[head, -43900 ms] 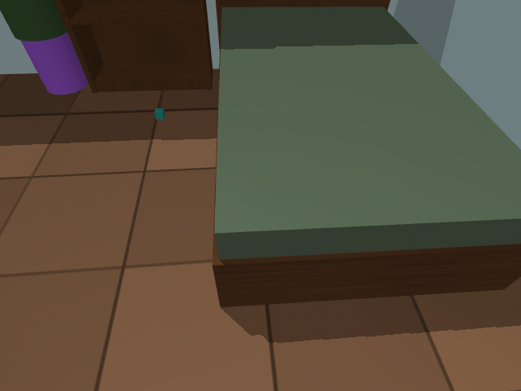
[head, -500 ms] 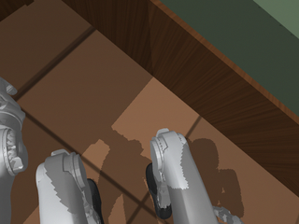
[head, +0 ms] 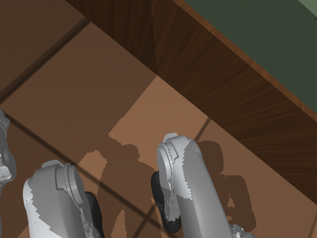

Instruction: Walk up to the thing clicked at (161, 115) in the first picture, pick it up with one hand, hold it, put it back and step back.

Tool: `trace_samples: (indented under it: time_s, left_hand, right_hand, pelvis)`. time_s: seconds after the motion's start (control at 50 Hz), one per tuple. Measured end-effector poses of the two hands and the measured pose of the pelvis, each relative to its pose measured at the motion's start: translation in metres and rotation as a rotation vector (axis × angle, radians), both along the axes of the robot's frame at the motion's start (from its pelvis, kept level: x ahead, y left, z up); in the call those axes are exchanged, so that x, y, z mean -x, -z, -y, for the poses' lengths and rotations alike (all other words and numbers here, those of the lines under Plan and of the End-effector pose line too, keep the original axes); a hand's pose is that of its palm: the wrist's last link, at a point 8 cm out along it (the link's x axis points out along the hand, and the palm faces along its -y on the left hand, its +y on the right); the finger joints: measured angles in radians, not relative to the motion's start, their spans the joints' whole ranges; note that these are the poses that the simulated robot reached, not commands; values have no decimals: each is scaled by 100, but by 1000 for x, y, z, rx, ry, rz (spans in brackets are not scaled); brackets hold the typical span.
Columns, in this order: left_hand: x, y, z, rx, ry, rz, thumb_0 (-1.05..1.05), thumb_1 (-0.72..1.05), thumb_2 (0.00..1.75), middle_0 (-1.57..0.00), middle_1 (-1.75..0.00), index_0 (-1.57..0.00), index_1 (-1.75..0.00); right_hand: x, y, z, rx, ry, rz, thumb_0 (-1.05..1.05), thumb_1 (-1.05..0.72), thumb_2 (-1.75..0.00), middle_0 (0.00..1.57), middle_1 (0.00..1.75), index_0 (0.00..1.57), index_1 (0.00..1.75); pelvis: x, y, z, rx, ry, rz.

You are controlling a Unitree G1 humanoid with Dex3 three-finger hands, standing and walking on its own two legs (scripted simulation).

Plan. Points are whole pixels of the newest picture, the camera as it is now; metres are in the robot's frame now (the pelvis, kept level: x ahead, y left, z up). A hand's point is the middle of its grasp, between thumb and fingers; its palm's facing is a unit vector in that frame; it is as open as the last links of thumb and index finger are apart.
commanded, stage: lower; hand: left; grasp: from above
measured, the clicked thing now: out of the picture +0.42 +0.42 -0.30
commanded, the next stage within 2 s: rest in 0.46 s
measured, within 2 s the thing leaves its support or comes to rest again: neither
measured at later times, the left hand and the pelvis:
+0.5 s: hand out of the picture +0.47 +0.32 -0.20, palm faces -0.31 -0.30 -0.90, open 5.0 cm; pelvis +0.00 +0.00 -0.02, yaw -2 degrees
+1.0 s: hand (5, 115) +0.47 +0.32 -0.23, palm faces -0.32 -0.32 -0.89, open 5.5 cm; pelvis +0.00 +0.01 -0.02, yaw -5 degrees
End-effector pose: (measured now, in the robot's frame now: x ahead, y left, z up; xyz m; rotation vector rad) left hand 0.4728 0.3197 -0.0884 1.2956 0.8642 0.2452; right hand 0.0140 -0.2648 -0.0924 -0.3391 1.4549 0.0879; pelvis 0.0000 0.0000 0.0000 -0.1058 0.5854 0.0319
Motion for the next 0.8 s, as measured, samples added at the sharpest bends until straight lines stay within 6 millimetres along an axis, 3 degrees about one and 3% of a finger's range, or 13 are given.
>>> trace_samples:
  time_s: [0.18, 0.5, 0.8]
  left_hand:
    - [1, 5, -5, -4, -14, -2, 0, 60, 15, -112, -18, -112, -18]
    - [-2, 50, 0, 9, 8, -7, 0, 61, 21, -111, -26, -112, -25]
    - [-10, 68, 4, 19, -8, -32, 0, 56, 29, -107, -26, -107, -26]
  right_hand:
    - [-4, 0, 0, -2, -15, 8, 0, -92, -91, 20, 29, 20, 30]
    - [2, 1, -7, -3, -64, -24, 0, -93, -91, 20, 29, 20, 30]
    - [13, -1, -17, -38, -53, -43, 0, -92, -90, 20, 29, 20, 30]
  pelvis:
    - [-1, 3, 0, 5, 5, 4]
    - [-2, 18, -3, 29, 16, 24]
    - [-3, 21, -5, 51, 33, 38]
